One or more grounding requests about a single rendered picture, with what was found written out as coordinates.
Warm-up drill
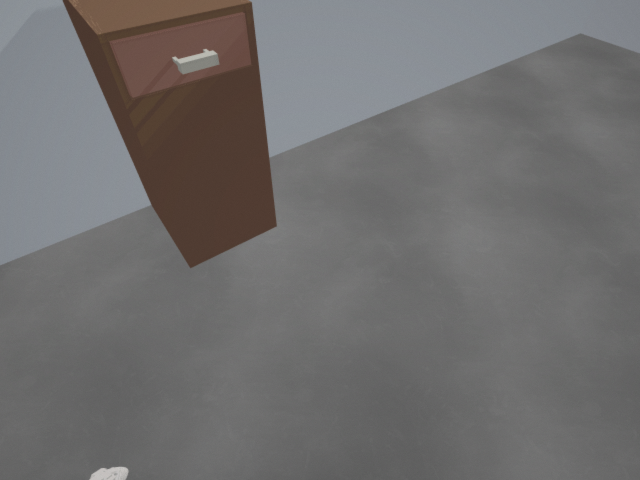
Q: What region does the handle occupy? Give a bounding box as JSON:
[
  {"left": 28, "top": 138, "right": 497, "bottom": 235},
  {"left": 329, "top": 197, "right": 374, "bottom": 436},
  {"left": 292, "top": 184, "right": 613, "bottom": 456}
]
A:
[{"left": 172, "top": 49, "right": 220, "bottom": 74}]

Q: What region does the cabinet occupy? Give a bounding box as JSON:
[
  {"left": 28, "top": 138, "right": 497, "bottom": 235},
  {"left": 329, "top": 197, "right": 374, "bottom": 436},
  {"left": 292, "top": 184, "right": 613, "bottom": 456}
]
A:
[{"left": 63, "top": 0, "right": 277, "bottom": 268}]

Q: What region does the drawer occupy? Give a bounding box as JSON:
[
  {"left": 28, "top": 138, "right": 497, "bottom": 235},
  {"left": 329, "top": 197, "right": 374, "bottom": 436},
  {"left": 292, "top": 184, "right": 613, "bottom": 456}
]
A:
[{"left": 109, "top": 12, "right": 251, "bottom": 98}]

